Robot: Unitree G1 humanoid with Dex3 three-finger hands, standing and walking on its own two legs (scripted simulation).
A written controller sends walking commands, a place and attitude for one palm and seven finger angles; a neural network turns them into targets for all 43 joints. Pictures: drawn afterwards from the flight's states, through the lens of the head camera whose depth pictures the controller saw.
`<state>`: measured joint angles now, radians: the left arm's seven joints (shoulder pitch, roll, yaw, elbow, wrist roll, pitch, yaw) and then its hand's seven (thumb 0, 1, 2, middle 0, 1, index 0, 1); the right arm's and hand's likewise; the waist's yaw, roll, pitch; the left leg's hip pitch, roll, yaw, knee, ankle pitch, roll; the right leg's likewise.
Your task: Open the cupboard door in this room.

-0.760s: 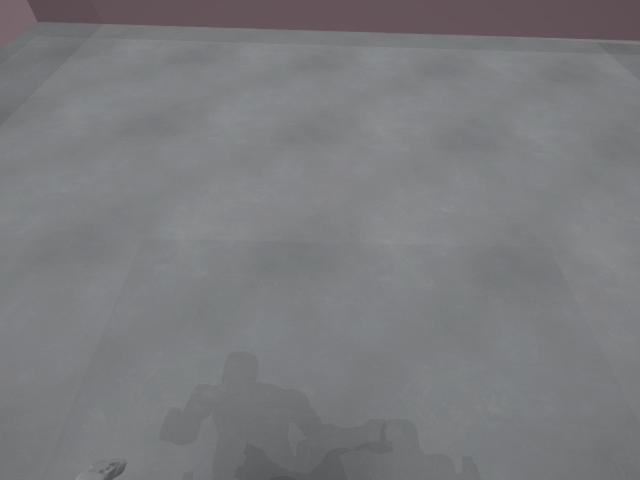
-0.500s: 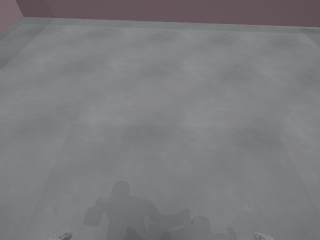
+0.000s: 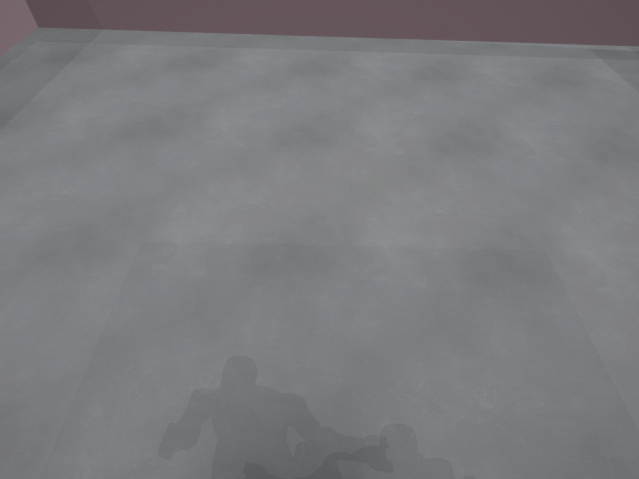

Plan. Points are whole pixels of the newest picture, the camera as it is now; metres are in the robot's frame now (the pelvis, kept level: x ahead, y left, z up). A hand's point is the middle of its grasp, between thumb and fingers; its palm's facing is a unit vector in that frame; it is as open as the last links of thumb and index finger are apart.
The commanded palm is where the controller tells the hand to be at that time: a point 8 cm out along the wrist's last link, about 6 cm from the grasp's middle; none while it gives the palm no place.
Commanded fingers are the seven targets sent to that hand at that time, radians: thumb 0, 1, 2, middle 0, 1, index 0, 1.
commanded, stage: stand and wait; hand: left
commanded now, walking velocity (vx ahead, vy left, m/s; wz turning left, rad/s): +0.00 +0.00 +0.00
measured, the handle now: out of the picture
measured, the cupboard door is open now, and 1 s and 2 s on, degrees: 0 0 0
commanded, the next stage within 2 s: turn or walk to find it in 0.14 s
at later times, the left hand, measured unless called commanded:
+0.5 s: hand out of the picture +0.05 +0.22 -0.18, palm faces +0.06 -0.96 -0.26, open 7.4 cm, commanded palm none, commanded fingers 0.00 0.90 0.90 -0.20 -0.30 -0.20 -0.30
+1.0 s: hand out of the picture -0.03 +0.19 -0.16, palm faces +0.30 -0.91 -0.29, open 7.4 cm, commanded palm none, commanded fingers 0.00 0.90 0.90 -0.20 -0.30 -0.20 -0.30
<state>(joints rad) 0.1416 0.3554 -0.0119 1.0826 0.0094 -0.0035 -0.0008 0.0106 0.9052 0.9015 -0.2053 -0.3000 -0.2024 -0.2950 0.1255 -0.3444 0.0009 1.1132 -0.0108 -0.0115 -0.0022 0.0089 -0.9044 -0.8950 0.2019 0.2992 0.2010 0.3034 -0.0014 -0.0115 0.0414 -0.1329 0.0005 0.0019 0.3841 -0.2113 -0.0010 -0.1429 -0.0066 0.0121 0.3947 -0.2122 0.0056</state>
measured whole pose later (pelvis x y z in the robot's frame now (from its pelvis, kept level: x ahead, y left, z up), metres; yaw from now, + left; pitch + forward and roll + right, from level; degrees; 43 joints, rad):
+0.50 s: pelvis -0.01 +0.01 -0.02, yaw +5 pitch -1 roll -1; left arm 0.17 0.26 0.00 0.98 0.02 0.04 0.02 0.01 0.91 0.90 -0.20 -0.30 -0.20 -0.29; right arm 0.18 -0.25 -0.01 1.02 -0.02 0.04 0.01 0.01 -0.91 -0.90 0.20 0.30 0.20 0.30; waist -0.01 -0.01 0.05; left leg -0.31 -0.04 -0.07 0.60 -0.28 0.01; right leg -0.27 -0.04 -0.06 0.57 -0.29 0.02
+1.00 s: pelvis -0.04 -0.03 -0.01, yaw +18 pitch -1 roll +1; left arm 0.24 0.20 0.02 0.92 0.02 0.02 0.03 0.01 0.91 0.90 -0.20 -0.30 -0.20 -0.29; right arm 0.23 -0.26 -0.09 0.96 -0.02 0.07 0.01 0.01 -0.91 -0.90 0.20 0.30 0.20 0.30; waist -0.03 0.02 0.05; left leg -0.52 -0.03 -0.05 1.10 -0.37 -0.03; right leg -0.19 -0.04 -0.07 0.52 -0.32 -0.01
